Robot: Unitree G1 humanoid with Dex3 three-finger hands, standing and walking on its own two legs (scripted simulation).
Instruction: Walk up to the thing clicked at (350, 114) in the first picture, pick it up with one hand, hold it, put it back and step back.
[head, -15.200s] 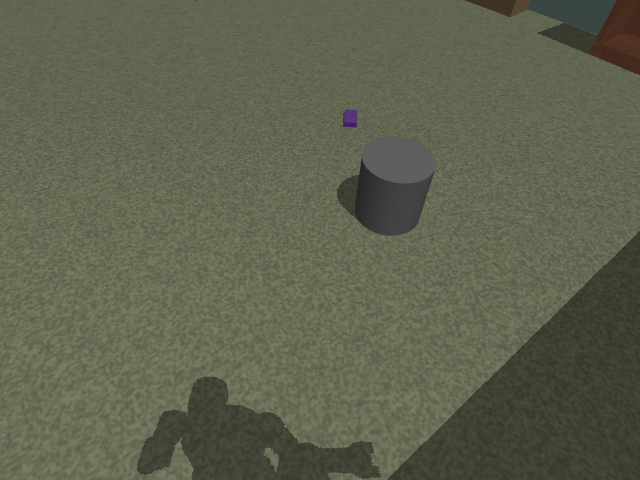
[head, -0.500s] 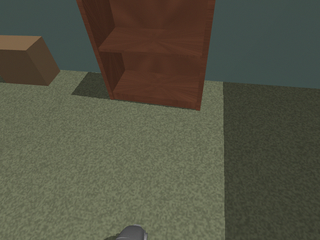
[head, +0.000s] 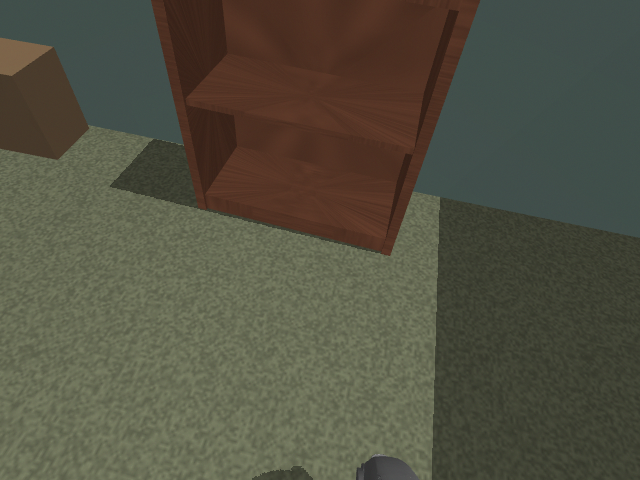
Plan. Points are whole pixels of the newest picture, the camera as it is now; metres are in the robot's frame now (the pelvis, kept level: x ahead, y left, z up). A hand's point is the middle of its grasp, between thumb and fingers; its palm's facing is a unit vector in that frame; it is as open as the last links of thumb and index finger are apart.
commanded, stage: walk up
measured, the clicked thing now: out of the picture -0.61 +1.23 -0.76
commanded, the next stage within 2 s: stand in 1.46 s
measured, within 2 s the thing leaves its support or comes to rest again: neither
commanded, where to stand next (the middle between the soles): +0.21 -0.01 m, yaw -2 degrees
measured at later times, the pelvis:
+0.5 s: pelvis +0.11 -0.04 +0.00, yaw -2 degrees
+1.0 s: pelvis +0.13 -0.01 +0.00, yaw -1 degrees
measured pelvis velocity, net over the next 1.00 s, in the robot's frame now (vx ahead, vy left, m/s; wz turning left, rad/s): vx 0.13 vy -0.01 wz -0.02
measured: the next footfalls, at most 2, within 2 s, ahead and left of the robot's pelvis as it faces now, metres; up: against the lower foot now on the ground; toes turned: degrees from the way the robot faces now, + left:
right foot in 0.18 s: +0.19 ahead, -0.16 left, +0.00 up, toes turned -3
left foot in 0.58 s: +0.23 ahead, +0.11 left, +0.00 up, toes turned +0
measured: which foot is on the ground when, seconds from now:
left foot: down 0.00-0.20, up 0.22-0.56, down 0.58-1.00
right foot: up 0.00-0.16, down 0.18-1.00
